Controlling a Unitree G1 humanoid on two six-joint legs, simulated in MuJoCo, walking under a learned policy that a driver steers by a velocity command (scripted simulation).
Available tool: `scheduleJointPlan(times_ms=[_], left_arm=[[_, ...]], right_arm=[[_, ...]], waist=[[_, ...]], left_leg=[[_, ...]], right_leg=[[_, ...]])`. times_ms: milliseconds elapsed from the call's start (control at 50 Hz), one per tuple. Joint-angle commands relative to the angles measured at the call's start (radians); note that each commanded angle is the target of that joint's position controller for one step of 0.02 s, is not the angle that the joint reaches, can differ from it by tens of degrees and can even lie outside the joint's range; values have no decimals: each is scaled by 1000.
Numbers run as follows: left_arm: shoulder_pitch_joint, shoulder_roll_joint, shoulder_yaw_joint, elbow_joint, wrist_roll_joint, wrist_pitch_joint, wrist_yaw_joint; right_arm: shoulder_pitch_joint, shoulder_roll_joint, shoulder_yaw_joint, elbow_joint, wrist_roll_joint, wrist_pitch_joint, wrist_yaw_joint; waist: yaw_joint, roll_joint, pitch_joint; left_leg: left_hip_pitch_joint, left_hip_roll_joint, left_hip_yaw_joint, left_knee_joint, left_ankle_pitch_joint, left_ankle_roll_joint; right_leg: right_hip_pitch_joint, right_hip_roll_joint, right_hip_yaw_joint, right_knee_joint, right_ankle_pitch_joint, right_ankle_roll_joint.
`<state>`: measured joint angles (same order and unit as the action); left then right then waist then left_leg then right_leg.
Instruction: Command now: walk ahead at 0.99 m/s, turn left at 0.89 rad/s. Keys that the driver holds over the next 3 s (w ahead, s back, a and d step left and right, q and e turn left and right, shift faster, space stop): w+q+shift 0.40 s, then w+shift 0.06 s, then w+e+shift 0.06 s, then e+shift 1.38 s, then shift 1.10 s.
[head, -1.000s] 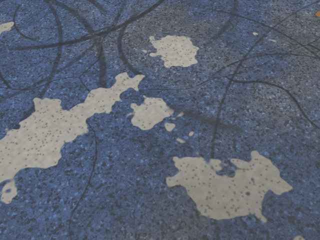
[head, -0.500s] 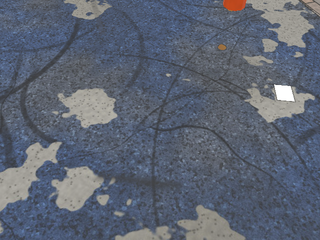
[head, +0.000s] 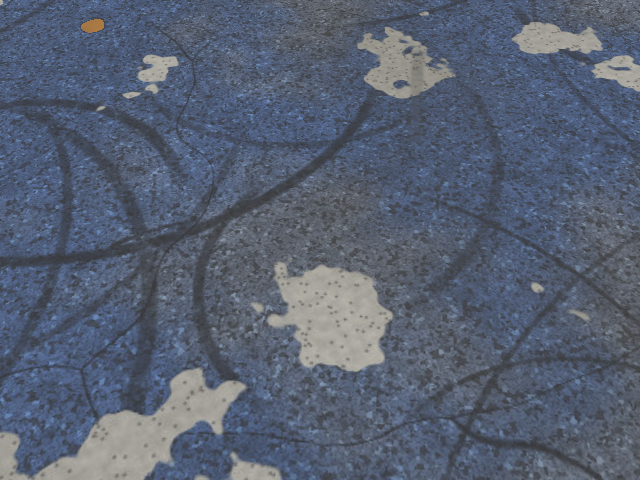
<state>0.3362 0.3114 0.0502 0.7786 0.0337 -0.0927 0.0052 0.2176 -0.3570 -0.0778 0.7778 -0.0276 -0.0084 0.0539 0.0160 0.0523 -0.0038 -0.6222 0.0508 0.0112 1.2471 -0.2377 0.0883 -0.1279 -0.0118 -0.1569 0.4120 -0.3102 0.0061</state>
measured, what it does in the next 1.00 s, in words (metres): walks ahead: left foot, then right foot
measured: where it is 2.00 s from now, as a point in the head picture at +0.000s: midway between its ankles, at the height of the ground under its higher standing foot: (291, 296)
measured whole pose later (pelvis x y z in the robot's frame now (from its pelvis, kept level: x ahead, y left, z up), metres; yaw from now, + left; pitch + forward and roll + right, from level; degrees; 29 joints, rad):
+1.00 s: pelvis +0.80 +0.15 +0.00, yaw +10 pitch +2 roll +0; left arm 0.31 0.33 0.07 0.71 -0.03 0.01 0.03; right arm -0.05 -0.28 0.01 0.61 -0.01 -0.05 -0.02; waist 0.08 0.02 0.07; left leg -0.61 -0.05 -0.22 0.67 -0.14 -0.09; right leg -0.28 0.18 0.20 0.44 -0.17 -0.09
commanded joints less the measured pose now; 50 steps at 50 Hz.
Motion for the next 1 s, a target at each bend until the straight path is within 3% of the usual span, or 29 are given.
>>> scheduleJointPlan(times_ms=[20,100,140,180,200,220,240,260,280,300,320,340,380,420,460,500,520,580,620,640,660,680,700,720,760,800,840,920,1000], left_arm=[[-1,14,-5,-14,-13,-36,-9],[3,71,7,19,-8,-45,1],[59,123,15,34,-8,-39,9],[51,196,33,23,-4,-10,24],[9,222,41,8,1,9,28],[-30,220,41,-12,8,24,24],[-52,169,37,-12,8,24,6],[86,57,0,-108,11,5,-5],[-20,122,0,-164,1,-22,-1],[-81,133,-5,-173,1,-37,-1],[-104,127,-10,-172,6,-35,0],[-100,110,-18,-159,26,-20,3],[-61,97,-23,-145,47,27,-1],[-145,65,-34,-185,42,44,-10],[-265,22,-53,-229,24,37,-25],[-301,-4,-63,-224,5,27,-39],[-320,7,-59,-221,-5,25,-40],[-350,30,-47,-215,8,13,-32],[-178,81,-21,-152,11,-1,-25],[16,102,-9,-84,2,-7,-20],[134,189,30,-77,-85,-19,-12],[168,246,25,-48,-60,-27,-24],[181,196,28,-52,-21,-35,-37],[61,176,39,-114,-21,-27,-30],[-62,148,31,-149,-50,-11,-30],[-74,151,35,-151,-46,-5,-20],[-106,141,36,-156,-50,6,-13],[-92,203,64,-154,-61,60,22],[-64,179,69,-156,-70,108,51]], right_arm=[[-97,56,36,-126,-7,8,29],[-249,39,58,-188,-2,1,58],[-253,22,59,-182,1,-3,57],[-99,-32,42,-136,5,-5,40],[81,-74,21,-86,4,-6,27],[304,-124,-9,-11,4,-8,5],[296,-180,-49,2,35,9,-24],[151,-303,-59,-56,-10,23,-28],[204,-298,-70,-90,-8,32,-38],[182,-241,-62,-67,0,24,-49],[148,-189,-48,-49,6,9,-54],[115,-172,-40,-48,6,-10,-60],[80,-123,-18,-52,15,-40,-61],[86,-117,-16,-46,20,-62,-53],[104,-102,-16,-35,19,-75,-47],[151,-86,-12,-11,35,-92,-36],[178,-91,-12,1,39,-101,-32],[255,-114,-9,52,25,-103,-44],[249,-150,-15,66,2,-94,-64],[191,-161,-18,61,-9,-85,-71],[107,-102,5,24,-8,-66,-69],[227,32,37,2,-43,-70,-61],[327,5,52,14,26,-87,-42],[187,-84,40,-25,44,-95,-42],[-26,-93,39,-100,16,-99,-52],[-23,-70,40,-139,2,-83,-58],[3,-39,49,-143,3,-68,-69],[-86,-19,58,-168,16,-48,-83],[-218,-33,48,-212,25,-42,-78]], waist=[[-30,-145,100],[-38,-80,160],[-45,-86,122],[-145,-145,4],[-237,-165,-83],[-321,-138,-178],[-288,45,-153],[-69,207,-208],[-166,65,-348],[-132,-47,-162],[-70,-118,-35],[-24,-140,20],[38,-149,57],[31,-126,94],[-6,-87,123],[-53,-58,98],[-76,-47,94],[-113,-44,89],[-29,15,-22],[79,33,-92],[179,-43,-210],[54,-407,-311],[49,-363,-483],[83,-174,-395],[38,51,-131],[-31,15,-56],[-68,-36,-44],[-50,-105,-139],[-5,-161,-133]], left_leg=[[-198,72,-37,-38,117,-3],[-39,19,110,-390,272,38],[82,-69,193,-471,274,73],[262,-135,199,-488,181,106],[452,-158,169,-485,126,132],[724,-166,98,-549,87,167],[893,-108,-41,-625,7,187],[1073,138,-542,-672,138,337],[1130,208,-795,-891,-165,427],[952,208,-795,-1012,-251,368],[764,166,-705,-1025,-177,322],[616,111,-612,-1016,-64,297],[396,33,-486,-1031,34,285],[271,-20,-404,-1069,72,273],[214,-69,-332,-1092,144,229],[256,-64,-275,-1129,276,184],[320,-36,-268,-1150,330,169],[614,7,-200,-1044,768,103],[737,28,-167,-833,1069,45],[721,13,-118,-625,1101,19],[582,2,-121,-316,945,-16],[205,-183,-77,129,-198,-111],[-12,-218,-187,331,-338,-133],[-44,-142,-215,311,-253,-130],[-51,-89,-159,180,-205,-123],[14,-66,-157,60,-179,-131],[73,-58,-140,-145,-160,-153],[222,-146,-107,-469,62,-189],[213,-171,-171,-650,164,-183]], right_leg=[[32,-244,111,-272,291,-73],[-2,-182,-98,-332,560,-42],[89,-187,-132,-238,1044,-27],[170,-222,-124,10,1375,-17],[132,-244,-104,236,1431,-30],[1,-239,-80,546,1278,-41],[-256,-51,-71,956,346,-10],[-639,33,32,1297,-207,41],[-758,33,226,1322,-136,30],[-792,-31,247,1191,-76,20],[-728,-77,243,1056,-42,21],[-648,-99,240,993,-58,30],[-517,-134,235,861,-94,64],[-470,-147,190,678,-28,81],[-408,-138,158,465,205,70],[-301,-111,121,281,467,25],[-287,-101,111,230,537,1],[-341,-23,62,104,491,-72],[-208,64,55,99,380,-103],[-54,73,65,57,417,-117],[180,-20,161,90,624,-128],[531,-221,492,210,1033,-262],[714,-356,895,62,900,-399],[603,-322,832,21,766,-367],[236,-223,660,-52,765,-320],[39,-163,588,-104,828,-316],[-95,-98,503,-106,851,-295],[-191,-23,471,-49,842,-217],[-124,2,581,1,532,-134]])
